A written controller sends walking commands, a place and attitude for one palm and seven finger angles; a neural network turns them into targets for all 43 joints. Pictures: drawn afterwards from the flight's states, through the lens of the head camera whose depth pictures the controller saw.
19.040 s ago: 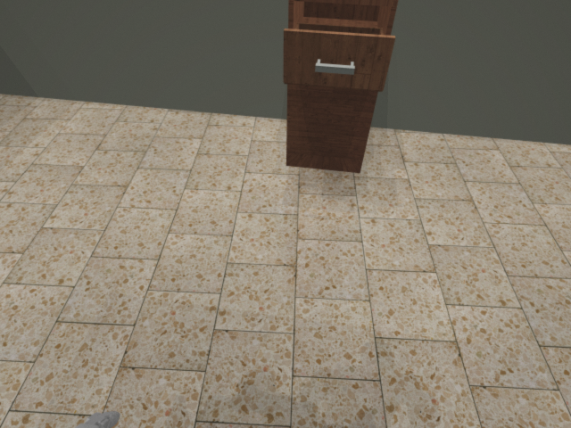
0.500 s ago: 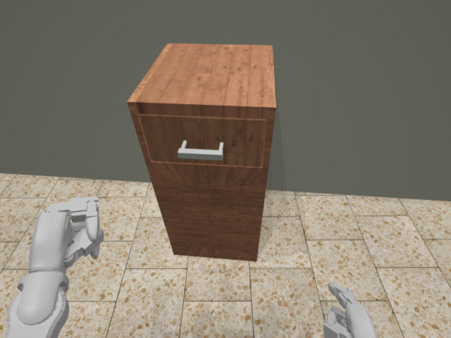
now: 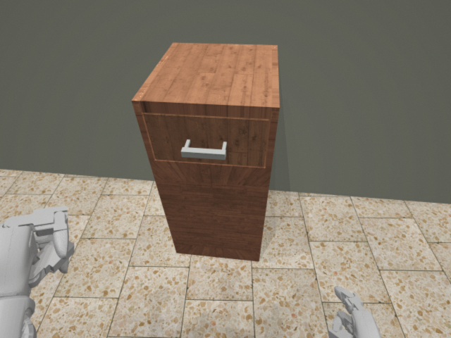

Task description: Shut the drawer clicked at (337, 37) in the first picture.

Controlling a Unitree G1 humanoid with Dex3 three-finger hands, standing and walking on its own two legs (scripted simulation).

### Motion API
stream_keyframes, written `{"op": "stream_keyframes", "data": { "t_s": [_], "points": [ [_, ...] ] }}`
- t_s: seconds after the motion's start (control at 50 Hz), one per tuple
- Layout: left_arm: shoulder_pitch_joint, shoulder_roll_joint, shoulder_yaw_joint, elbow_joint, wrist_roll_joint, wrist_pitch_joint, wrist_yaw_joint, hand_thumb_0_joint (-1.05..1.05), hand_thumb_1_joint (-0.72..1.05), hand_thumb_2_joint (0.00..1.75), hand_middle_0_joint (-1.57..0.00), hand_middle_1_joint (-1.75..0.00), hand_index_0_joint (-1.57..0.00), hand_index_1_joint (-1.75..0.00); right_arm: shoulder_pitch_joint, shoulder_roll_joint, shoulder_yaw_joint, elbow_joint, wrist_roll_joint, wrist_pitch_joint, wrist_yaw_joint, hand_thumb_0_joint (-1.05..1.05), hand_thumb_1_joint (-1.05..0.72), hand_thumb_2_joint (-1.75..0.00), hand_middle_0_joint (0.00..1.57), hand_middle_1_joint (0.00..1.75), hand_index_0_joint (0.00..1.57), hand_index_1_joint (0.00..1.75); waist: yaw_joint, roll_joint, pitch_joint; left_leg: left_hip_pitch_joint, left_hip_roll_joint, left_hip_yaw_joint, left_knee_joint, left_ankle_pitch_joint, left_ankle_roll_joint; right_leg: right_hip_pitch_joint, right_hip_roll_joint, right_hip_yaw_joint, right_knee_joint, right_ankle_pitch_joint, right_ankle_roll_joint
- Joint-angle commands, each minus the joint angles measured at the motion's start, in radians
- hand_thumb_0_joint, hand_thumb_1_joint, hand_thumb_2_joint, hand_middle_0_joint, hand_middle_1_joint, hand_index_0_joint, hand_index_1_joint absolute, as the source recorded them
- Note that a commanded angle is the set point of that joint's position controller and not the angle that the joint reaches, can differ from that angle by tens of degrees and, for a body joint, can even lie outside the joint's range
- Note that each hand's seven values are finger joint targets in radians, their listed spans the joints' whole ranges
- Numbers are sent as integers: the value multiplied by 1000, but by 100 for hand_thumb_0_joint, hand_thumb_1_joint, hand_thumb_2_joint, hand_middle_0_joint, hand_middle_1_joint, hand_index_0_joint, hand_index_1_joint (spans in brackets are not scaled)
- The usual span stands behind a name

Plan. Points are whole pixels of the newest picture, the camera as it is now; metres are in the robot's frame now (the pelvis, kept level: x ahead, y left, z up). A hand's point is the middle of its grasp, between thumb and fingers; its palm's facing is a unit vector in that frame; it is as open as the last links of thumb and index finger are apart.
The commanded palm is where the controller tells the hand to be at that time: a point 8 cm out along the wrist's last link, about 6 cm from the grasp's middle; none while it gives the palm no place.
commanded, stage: step back with the hand held close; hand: left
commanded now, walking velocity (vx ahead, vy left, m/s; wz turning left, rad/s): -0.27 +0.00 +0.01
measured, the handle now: (204, 148) +0.63 +0.15 -0.05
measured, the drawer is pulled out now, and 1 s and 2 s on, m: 0.00 0.00 0.00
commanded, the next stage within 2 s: stop stepping back and stand still in 1.70 s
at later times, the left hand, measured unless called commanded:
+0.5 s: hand (50, 259) +0.16 +0.25 +0.15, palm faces +0.28 -0.81 -0.51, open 3.3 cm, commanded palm +0.10 +0.30 +0.17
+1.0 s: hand (2, 325) +0.09 +0.26 +0.16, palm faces +0.36 -0.77 -0.53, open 3.3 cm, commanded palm +0.00 +0.30 +0.17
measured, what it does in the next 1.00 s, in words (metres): shifts its weight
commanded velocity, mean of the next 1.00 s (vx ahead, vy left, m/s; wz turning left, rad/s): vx -0.31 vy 0.00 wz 0.02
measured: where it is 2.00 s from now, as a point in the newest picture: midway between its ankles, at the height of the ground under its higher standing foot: outside the picture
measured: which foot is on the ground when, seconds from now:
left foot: down 0.00-1.00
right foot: down 0.00-1.00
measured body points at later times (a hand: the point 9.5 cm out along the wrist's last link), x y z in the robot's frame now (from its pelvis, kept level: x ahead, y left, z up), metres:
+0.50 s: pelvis -0.03 +0.02 +0.00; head -0.01 +0.02 +0.44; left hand +0.14 +0.29 +0.18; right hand +0.14 -0.23 -0.08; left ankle -0.01 +0.09 -0.74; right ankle -0.01 -0.10 -0.74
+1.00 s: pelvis -0.11 +0.02 -0.02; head -0.09 +0.03 +0.43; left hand +0.06 +0.30 +0.18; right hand +0.04 -0.23 -0.10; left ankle -0.01 +0.09 -0.74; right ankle -0.08 -0.11 -0.73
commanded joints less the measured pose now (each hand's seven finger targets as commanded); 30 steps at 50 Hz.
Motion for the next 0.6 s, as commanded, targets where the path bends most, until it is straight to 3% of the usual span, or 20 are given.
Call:
{"op": "stream_keyframes", "data": {
  "t_s": [0.0,0.08,0.18,0.22,0.26,0.34,0.38,0.46,0.58],
  "points": [
    [-30,190,181,-169,0,-121,19,0,90,90,-140,-160,-140,-160,-130,-122,-59,-171,-7,-3,4,0,-90,-90,20,30,20,30,-56,-77,32,-70,46,-75,-33,120,13,-143,-109,171,-141,122,-11],
    [45,159,156,-166,-1,-149,12,0,90,90,-140,-160,-140,-160,-120,-128,-75,-185,-2,35,13,0,-90,-90,20,30,20,30,-62,-32,-59,-71,64,-66,-47,253,9,-84,-103,114,-72,268,3],
    [122,209,209,-226,-10,-161,18,0,90,90,-140,-160,-140,-160,-128,-122,-93,-225,10,68,10,0,-90,-90,20,30,20,30,-53,-60,-204,-58,81,-59,-35,455,9,-2,-88,70,23,458,27],
    [136,230,235,-255,-12,-164,24,0,90,90,-140,-160,-140,-160,-127,-120,-98,-237,13,77,7,0,-90,-90,20,30,20,30,-53,-78,-233,-80,82,-57,-26,472,8,20,-89,70,46,500,31],
    [154,247,251,-283,-13,-167,30,0,90,90,-140,-160,-140,-160,-130,-118,-100,-247,15,79,2,0,-90,-90,20,30,20,30,-49,-39,-253,-93,85,-57,-18,501,8,31,-89,70,73,533,32],
    [158,245,242,-319,-8,-169,34,0,90,90,-140,-160,-140,-160,-121,-131,-104,-253,12,76,-3,0,-90,-90,20,30,20,30,-52,13,-243,-139,98,-76,-29,482,12,19,-72,66,104,477,37],
    [169,233,234,-304,-4,-171,36,0,90,90,-140,-160,-140,-160,-114,-129,-105,-249,12,72,-4,0,-90,-90,20,30,20,30,-55,22,-214,-174,111,-89,-47,430,17,0,-62,65,115,396,40],
    [145,221,229,-283,8,-178,36,0,90,90,-140,-160,-140,-160,-117,-135,-105,-249,10,62,-8,0,-90,-90,20,30,20,30,-59,15,-142,-325,128,-118,-100,203,36,25,-47,74,143,284,41],
    [97,207,225,-262,34,-204,39,0,90,90,-140,-160,-140,-160,-115,-141,-104,-252,9,41,-11,0,-90,-90,20,30,20,30,-69,-7,-61,-582,154,-173,-174,-292,77,74,-39,109,185,95,40]
  ]
}}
